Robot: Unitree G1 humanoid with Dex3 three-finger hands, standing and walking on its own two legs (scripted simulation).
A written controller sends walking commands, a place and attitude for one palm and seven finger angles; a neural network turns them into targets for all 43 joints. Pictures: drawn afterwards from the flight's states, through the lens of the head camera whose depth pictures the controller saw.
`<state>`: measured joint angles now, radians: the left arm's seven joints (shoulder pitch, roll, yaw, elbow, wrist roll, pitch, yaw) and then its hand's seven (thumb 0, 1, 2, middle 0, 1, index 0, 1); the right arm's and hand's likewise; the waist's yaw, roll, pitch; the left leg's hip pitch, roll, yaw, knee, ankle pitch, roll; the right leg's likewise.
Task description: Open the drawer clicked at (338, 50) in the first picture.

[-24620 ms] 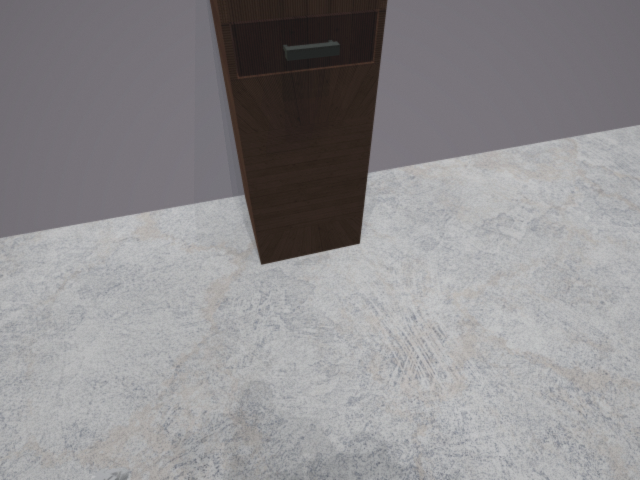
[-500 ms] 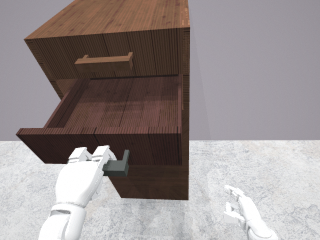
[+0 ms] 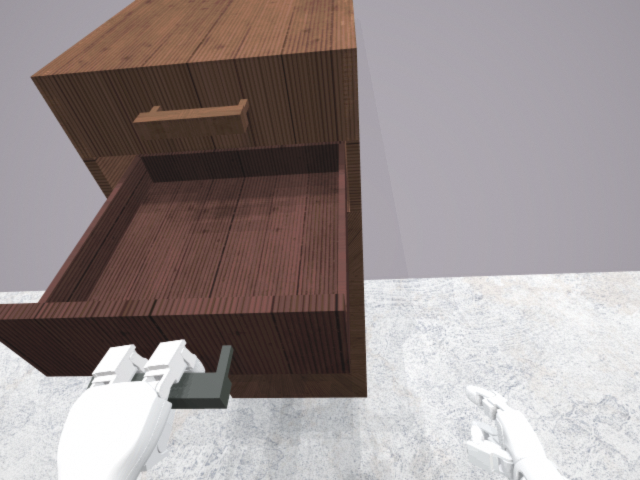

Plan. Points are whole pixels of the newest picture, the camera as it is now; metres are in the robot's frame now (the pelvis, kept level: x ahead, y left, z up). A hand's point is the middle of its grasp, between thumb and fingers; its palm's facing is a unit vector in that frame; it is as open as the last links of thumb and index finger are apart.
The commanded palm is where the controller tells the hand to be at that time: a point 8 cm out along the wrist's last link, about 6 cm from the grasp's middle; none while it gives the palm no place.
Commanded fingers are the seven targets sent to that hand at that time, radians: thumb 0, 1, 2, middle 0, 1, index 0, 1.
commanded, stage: pull the drawer open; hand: left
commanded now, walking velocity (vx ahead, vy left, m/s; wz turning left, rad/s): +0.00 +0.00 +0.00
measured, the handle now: (165, 372) +0.21 +0.19 +0.10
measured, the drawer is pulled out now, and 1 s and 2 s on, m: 0.30 0.30 0.30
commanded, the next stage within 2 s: open the thumb to release the handle in 0.14 s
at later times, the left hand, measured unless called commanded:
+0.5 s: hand (141, 420) +0.16 +0.20 +0.09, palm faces +0.11 -0.15 -0.98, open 7.7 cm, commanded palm +0.12 +0.21 +0.15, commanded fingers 0.00 -0.08 0.48 -0.33 -1.25 -0.33 -1.25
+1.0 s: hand (148, 426) +0.16 +0.20 +0.08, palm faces +0.12 -0.15 -0.98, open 13.6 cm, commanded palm +0.13 +0.19 +0.13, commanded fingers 0.00 -0.50 0.30 -0.30 -1.20 -0.30 -1.20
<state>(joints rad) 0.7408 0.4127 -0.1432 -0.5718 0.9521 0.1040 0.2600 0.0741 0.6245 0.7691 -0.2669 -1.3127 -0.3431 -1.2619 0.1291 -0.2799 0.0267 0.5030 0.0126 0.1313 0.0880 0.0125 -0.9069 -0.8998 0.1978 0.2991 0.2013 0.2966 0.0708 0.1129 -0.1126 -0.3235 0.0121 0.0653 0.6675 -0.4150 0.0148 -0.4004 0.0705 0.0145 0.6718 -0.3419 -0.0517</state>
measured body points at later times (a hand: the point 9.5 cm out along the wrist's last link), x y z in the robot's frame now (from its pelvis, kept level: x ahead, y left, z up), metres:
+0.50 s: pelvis -0.02 +0.00 +0.01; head -0.03 -0.05 +0.46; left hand +0.15 +0.21 +0.15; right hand +0.22 -0.19 -0.08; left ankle -0.04 +0.11 -0.72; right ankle +0.00 -0.09 -0.72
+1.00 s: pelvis -0.03 +0.00 +0.01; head -0.04 -0.04 +0.46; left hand +0.14 +0.20 +0.14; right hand +0.21 -0.18 -0.08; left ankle -0.04 +0.11 -0.72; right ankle +0.00 -0.09 -0.72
